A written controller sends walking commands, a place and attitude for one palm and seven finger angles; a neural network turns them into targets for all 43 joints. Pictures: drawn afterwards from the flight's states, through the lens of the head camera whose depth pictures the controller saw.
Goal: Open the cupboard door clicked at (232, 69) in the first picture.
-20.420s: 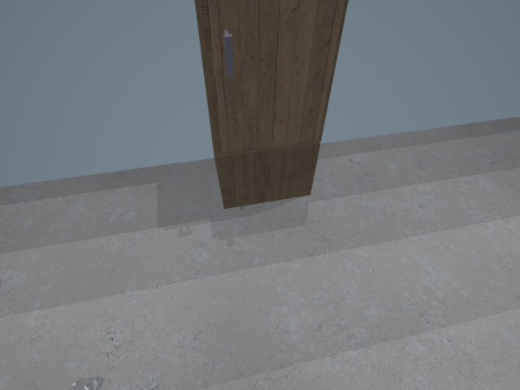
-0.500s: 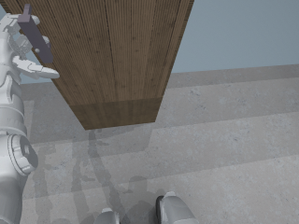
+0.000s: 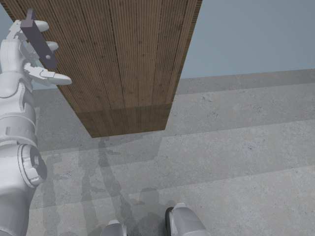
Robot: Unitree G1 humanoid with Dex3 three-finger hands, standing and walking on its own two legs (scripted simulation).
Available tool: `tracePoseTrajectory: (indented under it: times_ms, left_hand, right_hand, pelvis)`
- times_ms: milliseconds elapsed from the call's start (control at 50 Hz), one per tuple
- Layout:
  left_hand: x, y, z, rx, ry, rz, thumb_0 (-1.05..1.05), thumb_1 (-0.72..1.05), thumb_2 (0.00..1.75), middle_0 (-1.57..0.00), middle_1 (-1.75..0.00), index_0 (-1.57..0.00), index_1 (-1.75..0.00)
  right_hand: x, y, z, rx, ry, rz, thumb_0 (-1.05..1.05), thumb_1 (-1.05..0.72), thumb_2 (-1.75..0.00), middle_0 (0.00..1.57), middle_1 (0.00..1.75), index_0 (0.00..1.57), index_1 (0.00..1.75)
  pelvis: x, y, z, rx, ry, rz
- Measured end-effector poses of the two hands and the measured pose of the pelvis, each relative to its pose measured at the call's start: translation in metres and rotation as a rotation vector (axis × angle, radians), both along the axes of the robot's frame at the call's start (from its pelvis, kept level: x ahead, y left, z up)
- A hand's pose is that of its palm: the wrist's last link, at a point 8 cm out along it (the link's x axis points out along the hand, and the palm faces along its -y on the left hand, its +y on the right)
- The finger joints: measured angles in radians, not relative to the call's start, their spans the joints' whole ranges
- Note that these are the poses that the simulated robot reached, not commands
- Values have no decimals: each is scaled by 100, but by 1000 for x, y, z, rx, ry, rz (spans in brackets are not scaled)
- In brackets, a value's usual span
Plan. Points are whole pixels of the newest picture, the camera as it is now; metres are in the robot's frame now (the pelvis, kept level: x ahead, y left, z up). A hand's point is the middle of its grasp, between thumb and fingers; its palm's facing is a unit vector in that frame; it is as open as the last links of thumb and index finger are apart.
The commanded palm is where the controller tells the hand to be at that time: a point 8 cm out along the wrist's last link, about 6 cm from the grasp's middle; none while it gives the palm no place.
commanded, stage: slide the fingers in behind the handle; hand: left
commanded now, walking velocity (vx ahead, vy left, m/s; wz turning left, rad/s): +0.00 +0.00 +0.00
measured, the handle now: (42, 40) +0.58 +0.23 +0.09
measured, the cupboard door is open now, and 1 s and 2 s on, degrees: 1 1 27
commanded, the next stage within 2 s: close the thumb around the handle in 0.44 s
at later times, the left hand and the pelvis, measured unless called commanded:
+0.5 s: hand (49, 56) +0.53 +0.20 +0.09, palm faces +0.02 -1.00 -0.01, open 14.1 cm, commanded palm +0.51 +0.24 +0.09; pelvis +0.00 +0.01 +0.00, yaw +0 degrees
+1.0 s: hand (51, 56) +0.53 +0.20 +0.09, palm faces +0.04 -1.00 -0.02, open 8.5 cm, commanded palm +0.51 +0.24 +0.09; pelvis +0.01 +0.01 +0.00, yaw +0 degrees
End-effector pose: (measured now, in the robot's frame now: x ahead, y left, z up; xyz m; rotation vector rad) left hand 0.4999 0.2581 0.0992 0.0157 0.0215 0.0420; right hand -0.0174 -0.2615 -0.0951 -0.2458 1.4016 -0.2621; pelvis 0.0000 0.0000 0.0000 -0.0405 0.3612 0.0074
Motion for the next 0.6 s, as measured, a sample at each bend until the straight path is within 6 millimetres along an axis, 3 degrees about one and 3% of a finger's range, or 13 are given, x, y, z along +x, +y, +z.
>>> tracePoseTrajectory:
  times_ms: [600]
  left_hand:
    - [11,-1,-6,-7,11,-20,-1,-50,30,-30,-120,-29,-120]
  right_hand:
    - [-7,13,-3,5,18,5,0,-90,-90,20,30,20,30]
  pelvis:
    - [-2,8,-4,-6,16,3]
